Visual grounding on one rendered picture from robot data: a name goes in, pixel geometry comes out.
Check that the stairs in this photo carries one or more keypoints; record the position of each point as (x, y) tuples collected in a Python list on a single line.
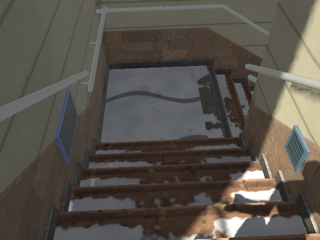
[(180, 189), (236, 99)]

